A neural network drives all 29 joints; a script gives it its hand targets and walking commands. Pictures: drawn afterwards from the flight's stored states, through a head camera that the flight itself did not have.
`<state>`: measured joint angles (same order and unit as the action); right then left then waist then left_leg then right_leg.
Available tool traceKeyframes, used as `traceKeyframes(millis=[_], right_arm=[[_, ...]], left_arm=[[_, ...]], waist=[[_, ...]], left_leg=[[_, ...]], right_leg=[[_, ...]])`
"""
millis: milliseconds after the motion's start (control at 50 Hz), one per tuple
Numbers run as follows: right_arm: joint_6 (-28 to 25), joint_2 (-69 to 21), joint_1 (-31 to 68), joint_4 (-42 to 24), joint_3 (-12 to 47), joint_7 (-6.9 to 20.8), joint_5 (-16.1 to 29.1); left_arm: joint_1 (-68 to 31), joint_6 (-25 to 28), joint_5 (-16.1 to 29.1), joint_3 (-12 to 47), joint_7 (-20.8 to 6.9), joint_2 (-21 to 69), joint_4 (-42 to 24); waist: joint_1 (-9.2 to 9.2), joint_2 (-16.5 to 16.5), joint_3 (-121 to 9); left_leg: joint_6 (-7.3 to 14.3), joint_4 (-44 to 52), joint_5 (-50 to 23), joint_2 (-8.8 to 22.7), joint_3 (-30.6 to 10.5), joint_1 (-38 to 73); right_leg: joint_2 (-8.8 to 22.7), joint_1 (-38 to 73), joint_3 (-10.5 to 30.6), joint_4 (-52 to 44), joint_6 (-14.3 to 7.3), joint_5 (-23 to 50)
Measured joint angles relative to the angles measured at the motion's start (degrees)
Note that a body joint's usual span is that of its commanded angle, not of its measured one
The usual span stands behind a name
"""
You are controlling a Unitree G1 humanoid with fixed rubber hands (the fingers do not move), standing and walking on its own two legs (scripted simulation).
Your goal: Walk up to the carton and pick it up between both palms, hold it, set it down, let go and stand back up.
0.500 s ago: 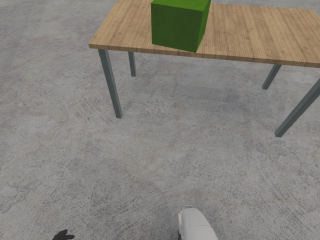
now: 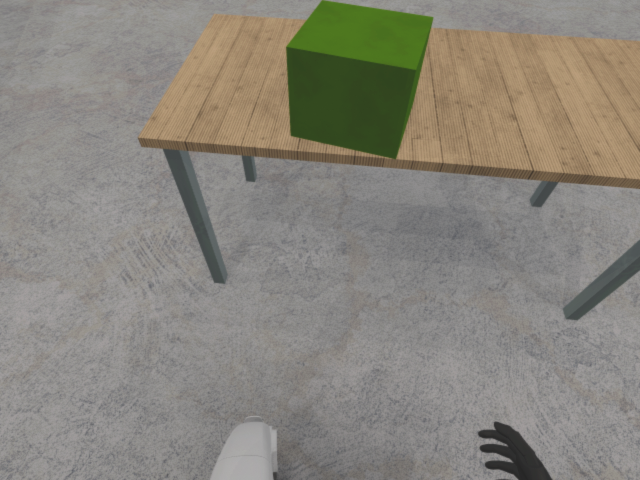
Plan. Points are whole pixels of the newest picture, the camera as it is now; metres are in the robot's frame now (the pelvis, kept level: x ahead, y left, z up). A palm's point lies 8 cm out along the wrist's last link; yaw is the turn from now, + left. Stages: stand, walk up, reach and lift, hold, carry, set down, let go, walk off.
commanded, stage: walk up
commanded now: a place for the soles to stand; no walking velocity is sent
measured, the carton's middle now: (358, 79) +0.86 -0.05 +0.02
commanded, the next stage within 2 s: none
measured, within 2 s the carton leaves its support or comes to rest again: neither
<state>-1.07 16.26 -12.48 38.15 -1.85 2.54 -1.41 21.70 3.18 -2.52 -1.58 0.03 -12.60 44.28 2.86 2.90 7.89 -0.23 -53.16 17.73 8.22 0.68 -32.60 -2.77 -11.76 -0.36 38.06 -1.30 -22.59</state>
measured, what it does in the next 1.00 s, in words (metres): walks ahead: left foot, then right foot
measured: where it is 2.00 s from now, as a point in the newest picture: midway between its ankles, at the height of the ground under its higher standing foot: (306, 408)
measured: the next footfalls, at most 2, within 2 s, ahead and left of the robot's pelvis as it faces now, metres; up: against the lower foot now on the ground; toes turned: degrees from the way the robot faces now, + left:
left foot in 0.06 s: +0.20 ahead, +0.16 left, +0.00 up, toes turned +6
right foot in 0.56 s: +0.36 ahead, -0.08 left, +0.00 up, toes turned -7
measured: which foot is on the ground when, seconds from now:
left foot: up 0.00-0.04, down 0.06-0.60, up 0.62-0.96, down 0.98-1.00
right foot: down 0.00-0.10, up 0.12-0.54, down 0.56-1.00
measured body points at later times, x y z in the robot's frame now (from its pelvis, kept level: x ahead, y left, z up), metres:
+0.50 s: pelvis +0.18 +0.05 +0.01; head +0.19 +0.04 +0.46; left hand +0.30 +0.29 -0.11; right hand +0.13 -0.21 -0.13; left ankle +0.16 +0.16 -0.72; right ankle +0.28 -0.10 -0.69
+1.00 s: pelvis +0.32 +0.05 -0.01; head +0.35 +0.07 +0.44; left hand +0.39 +0.31 -0.15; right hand +0.40 -0.22 -0.12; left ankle +0.44 +0.17 -0.72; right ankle +0.30 -0.09 -0.72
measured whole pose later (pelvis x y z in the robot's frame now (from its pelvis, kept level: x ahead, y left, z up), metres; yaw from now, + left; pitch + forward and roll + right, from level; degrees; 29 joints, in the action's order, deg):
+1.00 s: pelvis +0.32 +0.05 -0.01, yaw -5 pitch -5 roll -1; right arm -0.9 14.4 -16.3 40.8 -1.7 1.3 -1.3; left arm 19.9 0.4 -0.9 -1.3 0.1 -15.4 43.5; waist 2.4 -1.8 8.0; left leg -0.9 -42.2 11.5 4.5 2.4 -24.6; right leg 3.8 -15.0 -2.2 46.5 1.6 -26.2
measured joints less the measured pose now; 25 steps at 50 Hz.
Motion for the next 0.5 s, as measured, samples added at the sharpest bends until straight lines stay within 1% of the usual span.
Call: traceKeyframes(millis=[60, 80, 100, 120, 140, 160, 200, 220, 260, 300, 360, 420, 500], right_arm=[[-0.84, -1.13, -0.55, -0.90, 0.10, 0.34, -0.37], [-1.19, -1.87, -0.84, -0.79, 0.09, 0.26, -0.62], [-1.48, -2.90, -1.00, -0.51, 0.23, 0.06, -0.93], [-1.80, -3.58, -1.37, -0.53, 0.61, -0.17, -1.32], [-2.04, -3.83, -1.93, -0.74, 1.07, -0.41, -1.58], [-1.96, -3.99, -2.49, -0.62, 1.42, -0.68, -1.43], [-1.24, -4.48, -3.82, 0.36, 1.68, -1.30, -0.78], [-0.96, -4.73, -4.69, 0.87, 1.73, -1.59, -0.62], [-0.89, -4.97, -6.64, 1.76, 1.86, -2.02, -0.69], [-1.18, -4.80, -8.52, 2.86, 1.88, -2.14, -0.81], [-1.61, -4.10, -11.03, 4.79, 1.60, -2.25, -0.84], [-1.85, -3.09, -12.89, 6.58, 1.22, -2.41, -0.95], [-1.60, -1.40, -14.38, 7.71, 0.57, -2.31, -0.94]], left_arm=[[0.78, -0.18, -0.07, -0.70, -0.41, -1.49, 0.06], [0.74, -0.37, -0.11, -1.00, -0.54, -2.18, 0.23], [0.44, -0.66, -0.19, -1.34, -0.64, -2.99, 0.51], [0.34, -1.00, -0.16, -1.58, -0.73, -3.43, 0.61], [0.45, -1.46, 0.02, -1.62, -0.84, -3.42, 0.44], [0.51, -2.15, 0.15, -1.53, -0.97, -3.29, 0.27], [0.05, -3.52, -0.07, -1.20, -1.31, -3.23, 0.26], [-0.37, -3.89, -0.15, -1.15, -1.45, -3.28, 0.26], [-1.15, -3.91, -0.05, -1.31, -1.70, -3.38, -0.13], [-1.68, -3.54, 0.21, -1.52, -1.97, -3.42, -1.04], [-2.66, -3.27, 0.52, -1.70, -2.48, -3.32, -2.17], [-3.65, -3.31, 0.61, -1.77, -2.93, -2.80, -2.71], [-4.33, -2.95, 0.62, -1.59, -3.28, -1.35, -3.12]], waist=[[0.30, -1.15, -1.18], [0.17, -2.53, -1.30], [0.20, -4.91, -1.00], [0.31, -6.77, -0.91], [0.09, -7.35, -1.19], [-0.50, -7.24, -1.60], [-1.89, -6.72, -2.14], [-2.42, -6.63, -2.27], [-3.21, -6.61, -2.43], [-4.01, -6.58, -2.51], [-5.06, -6.39, -2.62], [-5.68, -6.02, -2.68], [-6.33, -4.86, -2.78]], left_leg=[[1.13, 10.58, -5.21, -0.19, 0.66, 3.54], [0.63, 11.23, -7.49, -1.08, 1.31, 4.50], [0.43, 10.08, -6.79, -2.58, 2.77, 5.30], [0.59, 8.74, -4.95, -3.67, 4.36, 6.04], [0.92, 7.21, -2.80, -3.93, 5.30, 6.38], [1.36, 6.16, -0.94, -3.85, 5.66, 6.85], [2.05, 6.52, 0.74, -3.77, 5.82, 8.99], [2.08, 7.71, 0.75, -3.84, 6.03, 10.46], [2.10, 10.89, 0.43, -4.13, 6.84, 13.52], [2.33, 14.13, -0.01, -4.61, 7.69, 16.25], [2.54, 17.89, -0.29, -5.58, 8.67, 19.36], [2.43, 20.39, 0.13, -6.42, 9.83, 21.82], [1.61, 20.66, 2.62, -6.74, 11.68, 24.29]], right_leg=[[0.55, 1.19, 0.11, 2.21, 1.46, -3.76], [1.64, 1.47, 0.47, 4.01, 1.89, -5.69], [3.53, 1.51, 1.44, 6.62, 1.64, -7.73], [4.85, 0.60, 2.86, 10.70, 0.78, -8.85], [4.64, -1.27, 4.05, 16.49, 0.33, -8.92], [3.74, -3.34, 4.41, 22.55, 0.34, -9.62], [2.53, -7.20, 3.09, 32.23, 0.66, -8.70], [2.38, -9.16, 2.33, 35.35, 0.78, -7.20], [2.62, -12.98, 1.39, 37.75, 0.95, -4.09], [3.23, -16.00, 1.28, 35.98, 1.11, -1.79], [4.60, -18.84, 1.78, 29.67, 1.55, 1.32], [6.22, -19.68, 2.04, 20.84, 1.88, 4.05], [7.78, -17.12, 1.46, 7.12, 1.22, 6.97]])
